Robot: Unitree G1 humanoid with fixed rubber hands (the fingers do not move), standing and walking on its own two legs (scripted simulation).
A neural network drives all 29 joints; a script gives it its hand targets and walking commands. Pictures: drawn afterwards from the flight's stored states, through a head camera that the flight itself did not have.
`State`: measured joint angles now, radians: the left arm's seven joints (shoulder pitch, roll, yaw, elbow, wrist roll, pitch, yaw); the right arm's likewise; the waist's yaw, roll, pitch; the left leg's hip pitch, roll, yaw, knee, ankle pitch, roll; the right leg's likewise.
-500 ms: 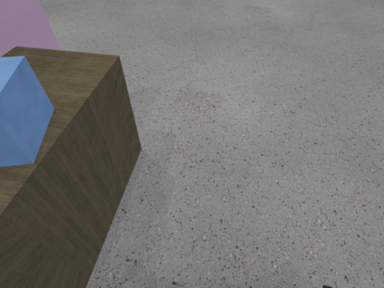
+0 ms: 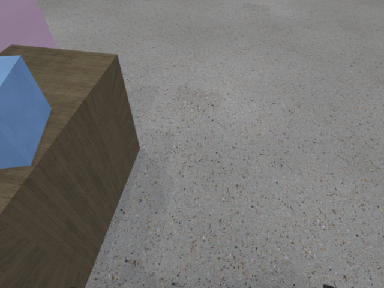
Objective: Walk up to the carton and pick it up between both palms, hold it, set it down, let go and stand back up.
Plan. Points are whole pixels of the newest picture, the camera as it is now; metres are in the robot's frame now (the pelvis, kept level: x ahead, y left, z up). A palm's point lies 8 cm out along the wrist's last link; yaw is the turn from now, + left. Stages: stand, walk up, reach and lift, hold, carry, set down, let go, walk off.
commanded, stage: stand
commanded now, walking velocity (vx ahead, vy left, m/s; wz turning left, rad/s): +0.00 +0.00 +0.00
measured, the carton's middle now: out of the picture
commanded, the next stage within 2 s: walk up in 0.52 s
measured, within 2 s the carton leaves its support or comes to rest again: neither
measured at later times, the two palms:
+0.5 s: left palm out of the picture +0.08 +0.30 -0.12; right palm out of the picture +0.08 -0.31 -0.11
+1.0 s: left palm out of the picture +0.05 +0.39 -0.13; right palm (319, 261) +0.19 -0.27 -0.08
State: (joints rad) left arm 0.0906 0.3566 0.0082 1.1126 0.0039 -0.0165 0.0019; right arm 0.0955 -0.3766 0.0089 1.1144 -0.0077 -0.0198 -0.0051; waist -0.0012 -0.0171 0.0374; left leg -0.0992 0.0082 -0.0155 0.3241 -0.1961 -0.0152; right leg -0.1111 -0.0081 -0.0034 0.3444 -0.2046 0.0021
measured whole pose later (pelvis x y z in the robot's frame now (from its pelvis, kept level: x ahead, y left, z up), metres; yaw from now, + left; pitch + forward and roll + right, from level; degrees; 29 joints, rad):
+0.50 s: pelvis +0.00 +0.00 +0.00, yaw +0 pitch -2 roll +0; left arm 0.10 0.36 0.01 1.11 0.01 -0.01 0.00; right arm 0.10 -0.38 0.01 1.12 -0.01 -0.02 0.00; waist 0.00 -0.01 0.04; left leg -0.09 0.01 -0.01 0.31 -0.19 -0.01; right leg -0.10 -0.01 0.00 0.33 -0.20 0.00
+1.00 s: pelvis +0.04 +0.04 -0.02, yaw +17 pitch -4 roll -2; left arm 0.14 0.45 0.12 0.92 0.06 -0.03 -0.02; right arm 0.25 -0.45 -0.11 0.90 -0.03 0.06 0.13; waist 0.01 -0.05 0.06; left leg -0.40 0.12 0.03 0.75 -0.32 0.01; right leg 0.02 -0.11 -0.27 0.47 -0.39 0.06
